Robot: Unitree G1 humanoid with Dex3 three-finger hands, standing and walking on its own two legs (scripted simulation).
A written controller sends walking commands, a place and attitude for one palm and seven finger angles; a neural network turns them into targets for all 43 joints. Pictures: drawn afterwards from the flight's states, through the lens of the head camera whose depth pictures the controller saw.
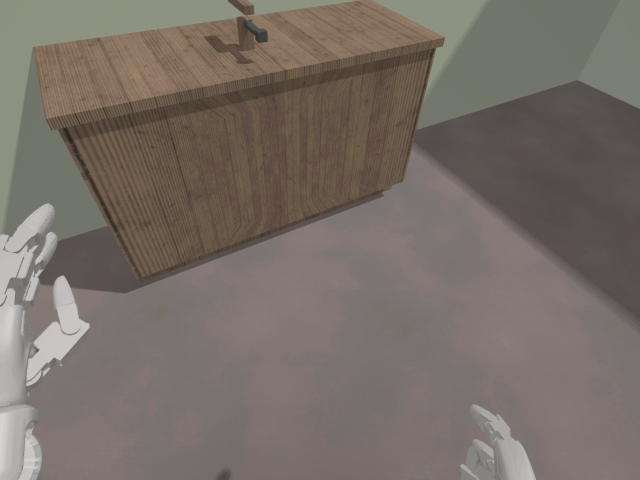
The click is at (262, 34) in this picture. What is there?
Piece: tap's lever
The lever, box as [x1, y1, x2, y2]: [255, 28, 267, 42]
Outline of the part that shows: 263,28 255,30 255,39 258,42 267,41 266,31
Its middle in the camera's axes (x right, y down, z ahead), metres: -0.17 -0.58 +1.10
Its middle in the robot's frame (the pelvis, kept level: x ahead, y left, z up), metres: +1.21 +0.25 +0.06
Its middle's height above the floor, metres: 0.83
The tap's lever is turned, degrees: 0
